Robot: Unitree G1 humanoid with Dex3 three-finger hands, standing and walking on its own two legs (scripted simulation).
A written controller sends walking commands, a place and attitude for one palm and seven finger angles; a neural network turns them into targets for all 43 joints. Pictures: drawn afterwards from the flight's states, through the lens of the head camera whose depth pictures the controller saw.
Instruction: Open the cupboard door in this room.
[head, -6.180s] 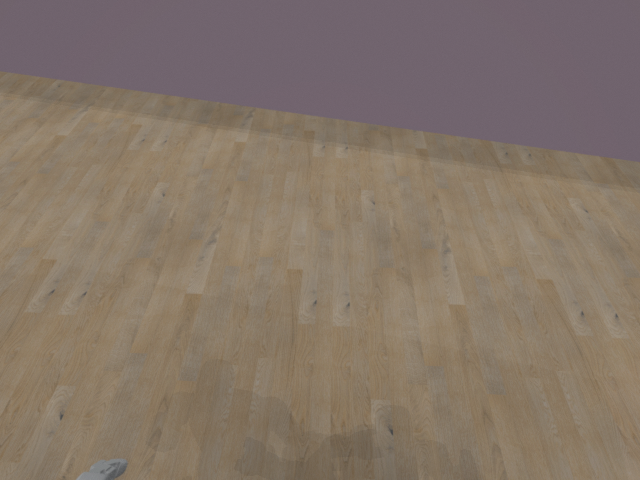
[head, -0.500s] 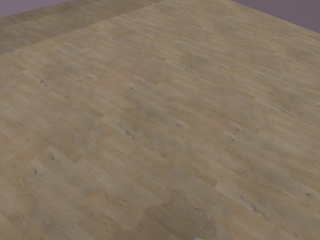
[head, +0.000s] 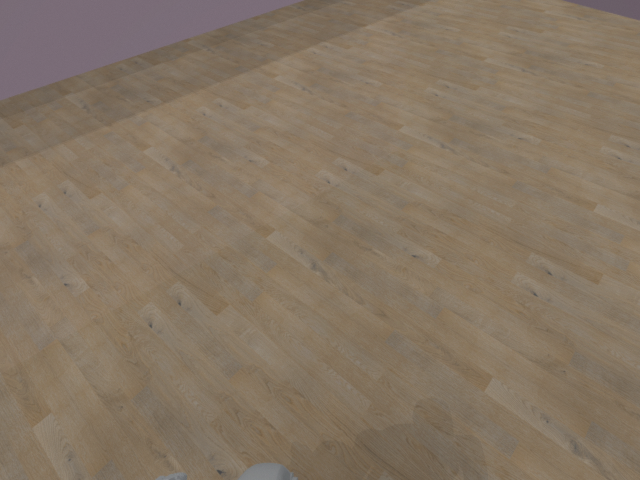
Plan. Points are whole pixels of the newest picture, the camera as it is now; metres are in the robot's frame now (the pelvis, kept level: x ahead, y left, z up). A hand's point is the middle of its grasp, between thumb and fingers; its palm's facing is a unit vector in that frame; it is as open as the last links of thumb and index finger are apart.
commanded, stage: turn or walk to find it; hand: left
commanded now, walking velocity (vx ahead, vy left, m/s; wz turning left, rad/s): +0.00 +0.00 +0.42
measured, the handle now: out of the picture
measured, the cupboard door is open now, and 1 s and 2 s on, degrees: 0 0 0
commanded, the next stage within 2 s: none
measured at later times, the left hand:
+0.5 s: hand out of the picture -0.01 +0.26 -0.17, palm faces +0.24 -0.94 -0.25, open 7.4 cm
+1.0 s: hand out of the picture -0.09 +0.23 -0.17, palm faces +0.44 -0.87 -0.24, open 7.4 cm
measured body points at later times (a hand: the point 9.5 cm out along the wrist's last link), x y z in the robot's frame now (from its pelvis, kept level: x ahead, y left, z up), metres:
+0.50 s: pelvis -0.03 +0.04 +0.00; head +0.00 +0.05 +0.45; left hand -0.02 +0.31 -0.15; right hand +0.10 -0.18 -0.14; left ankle -0.03 +0.15 -0.74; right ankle -0.01 -0.10 -0.69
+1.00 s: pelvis -0.05 +0.03 -0.01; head -0.02 +0.04 +0.44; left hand -0.11 +0.27 -0.15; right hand +0.11 -0.19 -0.15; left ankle -0.12 +0.14 -0.72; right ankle +0.00 -0.09 -0.74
